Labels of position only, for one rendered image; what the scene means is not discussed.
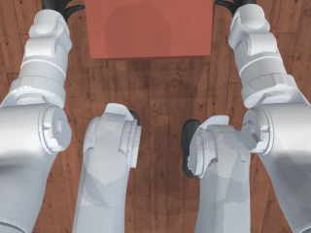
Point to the robot right foot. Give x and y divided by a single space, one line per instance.
188 131

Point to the carton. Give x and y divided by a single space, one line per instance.
149 29

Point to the robot right upper arm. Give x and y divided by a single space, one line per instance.
280 134

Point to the robot left foot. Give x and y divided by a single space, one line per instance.
135 117

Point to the robot left upper arm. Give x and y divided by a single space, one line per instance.
31 136

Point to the robot left forearm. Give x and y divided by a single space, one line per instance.
44 65

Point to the robot foot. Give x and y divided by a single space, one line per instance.
135 117
188 131

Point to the right robot hand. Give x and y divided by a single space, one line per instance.
234 6

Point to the robot right forearm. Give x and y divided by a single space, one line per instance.
258 60

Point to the left robot hand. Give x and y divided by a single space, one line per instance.
59 6

